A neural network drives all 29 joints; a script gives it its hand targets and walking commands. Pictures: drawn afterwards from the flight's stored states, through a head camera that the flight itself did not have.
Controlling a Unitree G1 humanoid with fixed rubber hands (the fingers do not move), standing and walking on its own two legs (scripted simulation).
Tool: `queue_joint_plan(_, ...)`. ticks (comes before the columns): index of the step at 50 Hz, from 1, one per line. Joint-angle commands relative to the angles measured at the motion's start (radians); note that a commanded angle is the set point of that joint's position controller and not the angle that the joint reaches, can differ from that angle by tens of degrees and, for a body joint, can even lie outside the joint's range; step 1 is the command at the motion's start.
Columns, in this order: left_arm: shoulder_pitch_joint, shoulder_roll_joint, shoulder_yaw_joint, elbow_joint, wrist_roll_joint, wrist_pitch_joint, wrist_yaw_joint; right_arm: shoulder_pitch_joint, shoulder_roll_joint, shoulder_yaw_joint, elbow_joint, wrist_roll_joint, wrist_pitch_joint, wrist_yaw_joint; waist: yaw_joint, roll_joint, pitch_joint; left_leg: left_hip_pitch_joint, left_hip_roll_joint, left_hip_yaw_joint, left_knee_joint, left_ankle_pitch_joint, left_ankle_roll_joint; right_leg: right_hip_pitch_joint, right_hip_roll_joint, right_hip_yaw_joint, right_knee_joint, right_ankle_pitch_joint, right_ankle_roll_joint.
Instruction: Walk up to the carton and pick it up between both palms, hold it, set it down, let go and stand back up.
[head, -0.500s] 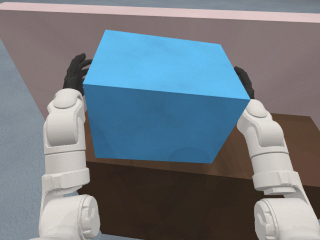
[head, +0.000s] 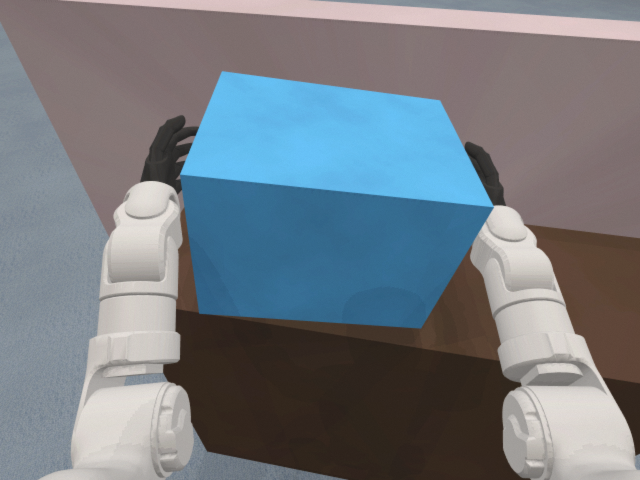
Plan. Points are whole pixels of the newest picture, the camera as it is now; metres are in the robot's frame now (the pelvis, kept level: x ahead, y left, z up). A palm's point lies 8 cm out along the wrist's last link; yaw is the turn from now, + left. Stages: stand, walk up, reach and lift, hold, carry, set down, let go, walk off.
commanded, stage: set down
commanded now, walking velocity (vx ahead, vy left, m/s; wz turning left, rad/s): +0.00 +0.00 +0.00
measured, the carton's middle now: (324, 203) +0.42 -0.01 +0.15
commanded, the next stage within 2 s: none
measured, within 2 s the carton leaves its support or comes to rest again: neither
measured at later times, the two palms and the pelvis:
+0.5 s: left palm (183, 195) +0.41 +0.16 +0.18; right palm (488, 223) +0.38 -0.22 +0.15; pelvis +0.01 +0.01 +0.00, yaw +0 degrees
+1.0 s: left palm (202, 200) +0.43 +0.15 +0.16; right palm (490, 230) +0.39 -0.23 +0.12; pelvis +0.01 +0.00 +0.00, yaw +0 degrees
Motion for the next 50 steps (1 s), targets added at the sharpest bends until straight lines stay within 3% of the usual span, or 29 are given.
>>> queue_joint_plan(1,-0.747,-0.461,-0.431,-0.334,-0.172,-0.114,-0.101,-0.885,0.349,0.29,-0.449,0.046,-0.144,0.046,-0.043,0.055,-0.74,0.163,0.038,0.008,0.029,0.322,0.0,0.3,-0.068,0.023,0.07,0.6,0.106)
queue_joint_plan(3,-0.723,-0.462,-0.404,-0.353,-0.161,-0.107,-0.103,-0.859,0.354,0.304,-0.446,0.065,-0.123,0.041,-0.026,0.045,-0.662,0.121,0.037,0.004,0.015,0.333,-0.001,0.314,-0.063,0.026,0.063,0.617,0.098)
queue_joint_plan(4,-0.718,-0.445,-0.408,-0.333,-0.154,-0.095,-0.11,-0.85,0.341,0.299,-0.421,0.064,-0.111,0.041,-0.03,0.062,-0.632,0.113,0.038,-0.002,0.013,0.283,0.001,0.298,-0.073,0.035,0.055,0.561,0.093)
queue_joint_plan(7,-0.671,-0.434,-0.345,-0.245,-0.111,-0.055,-0.121,-0.819,0.312,0.245,-0.357,0.038,-0.082,0.052,-0.028,0.041,-0.486,0.105,0.043,0.007,-0.013,0.157,0.0,0.22,-0.079,0.019,0.016,0.379,0.094)
queue_joint_plan(8,-0.664,-0.425,-0.319,-0.206,-0.098,-0.047,-0.12,-0.832,0.296,0.215,-0.331,0.023,-0.084,0.06,-0.013,0.058,-0.448,0.088,0.041,0.01,-0.023,0.096,-0.006,0.187,-0.079,0.009,0.01,0.29,0.093)
queue_joint_plan(12,-0.73,-0.433,-0.31,-0.189,-0.093,-0.066,-0.098,-0.877,0.308,0.17,-0.283,-0.012,-0.112,0.098,-0.016,0.058,-0.487,0.137,0.053,0.013,-0.03,0.023,-0.011,0.109,-0.073,0.001,0.001,0.178,0.08)
queue_joint_plan(16,-0.745,-0.465,-0.328,-0.18,-0.083,-0.111,-0.078,-0.903,0.323,0.163,-0.291,-0.056,-0.149,0.126,-0.015,0.057,-0.602,0.192,0.053,0.009,-0.005,0.161,-0.022,0.138,-0.059,-0.01,0.009,0.305,0.079)
queue_joint_plan(18,-0.733,-0.483,-0.355,-0.209,-0.087,-0.123,-0.079,-0.878,0.326,0.173,-0.309,-0.047,-0.164,0.13,-0.024,0.092,-0.653,0.214,0.051,0.002,0.013,0.261,-0.025,0.17,-0.062,-0.001,0.017,0.413,0.073)
queue_joint_plan(19,-0.741,-0.487,-0.355,-0.23,-0.093,-0.125,-0.081,-0.882,0.321,0.171,-0.298,-0.046,-0.163,0.131,-0.029,0.066,-0.667,0.226,0.047,0.007,0.011,0.282,-0.024,0.17,-0.052,-0.004,0.022,0.44,0.082)
queue_joint_plan(20,-0.703,-0.475,-0.345,-0.212,-0.082,-0.124,-0.08,-0.86,0.328,0.176,-0.302,-0.05,-0.161,0.131,-0.014,0.057,-0.648,0.204,0.047,0.009,0.012,0.28,-0.025,0.201,-0.049,-0.009,0.027,0.449,0.082)
queue_joint_plan(25,-0.69,-0.488,-0.337,-0.198,-0.089,-0.143,-0.076,-0.856,0.346,0.19,-0.325,-0.067,-0.176,0.136,-0.018,-0.001,-0.669,0.17,0.051,-0.005,-0.009,0.27,-0.003,0.24,-0.063,0.002,0.038,0.511,0.096)
queue_joint_plan(29,-0.7,-0.488,-0.338,-0.176,-0.069,-0.15,-0.068,-0.839,0.342,0.171,-0.266,-0.063,-0.186,0.146,-0.015,0.053,-0.615,0.164,0.047,-0.007,-0.01,0.257,-0.02,0.199,-0.066,0.005,0.032,0.474,0.088)
queue_joint_plan(31,-0.69,-0.466,-0.314,-0.135,-0.066,-0.147,-0.07,-0.83,0.33,0.151,-0.225,-0.083,-0.18,0.15,-0.027,0.023,-0.57,0.162,0.05,-0.008,-0.014,0.222,-0.015,0.178,-0.07,0.006,0.028,0.429,0.09)
queue_joint_plan(34,-0.696,-0.5,-0.328,-0.118,-0.086,-0.166,-0.073,-0.863,0.357,0.158,-0.256,-0.091,-0.198,0.149,-0.028,0.007,-0.643,0.163,0.052,-0.01,-0.012,0.235,-0.004,0.215,-0.07,0.003,0.038,0.493,0.096)
queue_joint_plan(37,-0.726,-0.504,-0.335,-0.135,-0.081,-0.189,-0.065,-0.862,0.358,0.15,-0.258,-0.096,-0.202,0.154,-0.029,0.026,-0.664,0.186,0.045,-0.009,0.001,0.293,-0.009,0.199,-0.064,0.002,0.043,0.54,0.096)
queue_joint_plan(41,-0.714,-0.486,-0.295,-0.083,-0.063,-0.19,-0.064,-0.84,0.336,0.099,-0.167,-0.117,-0.198,0.158,-0.04,0.025,-0.577,0.162,0.055,-0.018,-0.017,0.229,-0.013,0.178,-0.063,-0.005,0.03,0.48,0.098)
queue_joint_plan(43,-0.705,-0.482,-0.285,-0.042,-0.049,-0.19,-0.067,-0.818,0.347,0.081,-0.142,-0.132,-0.191,0.164,-0.037,0.045,-0.573,0.166,0.051,-0.009,-0.009,0.242,-0.011,0.163,-0.075,0.005,0.027,0.47,0.102)
queue_joint_plan(45,-0.697,-0.49,-0.26,-0.01,-0.054,-0.196,-0.075,-0.829,0.362,0.075,-0.145,-0.141,-0.191,0.167,-0.033,0.014,-0.586,0.134,0.045,-0.013,-0.022,0.219,-0.003,0.195,-0.075,0.008,0.032,0.492,0.106)
queue_joint_plan(46,-0.722,-0.5,-0.255,-0.025,-0.053,-0.208,-0.075,-0.835,0.37,0.07,-0.143,-0.15,-0.192,0.167,-0.032,0.029,-0.621,0.124,0.043,-0.008,-0.027,0.202,-0.003,0.215,-0.08,0.006,0.036,0.493,0.108)
queue_joint_plan(50,-0.77,-0.515,-0.302,-0.1,-0.061,-0.256,-0.062,-0.855,0.407,0.106,-0.211,-0.15,-0.234,0.168,-0.043,0.037,-0.764,0.108,0.036,-0.007,-0.023,0.351,0.002,0.299,-0.068,0.008,0.088,0.729,0.119)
